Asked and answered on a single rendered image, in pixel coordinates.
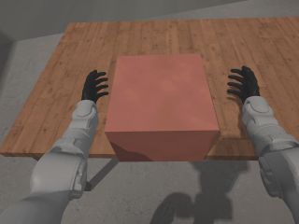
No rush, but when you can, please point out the right robot forearm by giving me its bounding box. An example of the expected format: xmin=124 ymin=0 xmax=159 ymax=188
xmin=241 ymin=96 xmax=299 ymax=158

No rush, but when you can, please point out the table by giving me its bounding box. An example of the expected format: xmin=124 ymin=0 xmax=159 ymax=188
xmin=0 ymin=16 xmax=299 ymax=191

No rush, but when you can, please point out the right robot hand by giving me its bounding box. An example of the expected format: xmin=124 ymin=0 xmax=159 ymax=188
xmin=227 ymin=65 xmax=261 ymax=104

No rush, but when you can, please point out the robot right upper arm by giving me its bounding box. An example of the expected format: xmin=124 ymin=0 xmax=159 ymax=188
xmin=258 ymin=147 xmax=299 ymax=224

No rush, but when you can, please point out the left robot hand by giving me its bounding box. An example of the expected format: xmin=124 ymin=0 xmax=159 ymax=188
xmin=81 ymin=69 xmax=109 ymax=104

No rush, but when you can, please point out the left robot forearm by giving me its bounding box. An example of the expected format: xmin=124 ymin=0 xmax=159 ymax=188
xmin=30 ymin=100 xmax=99 ymax=192

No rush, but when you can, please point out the carton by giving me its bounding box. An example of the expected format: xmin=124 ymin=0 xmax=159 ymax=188
xmin=105 ymin=53 xmax=220 ymax=162

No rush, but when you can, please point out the robot left upper arm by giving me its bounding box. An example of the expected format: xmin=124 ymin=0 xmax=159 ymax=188
xmin=0 ymin=152 xmax=88 ymax=224

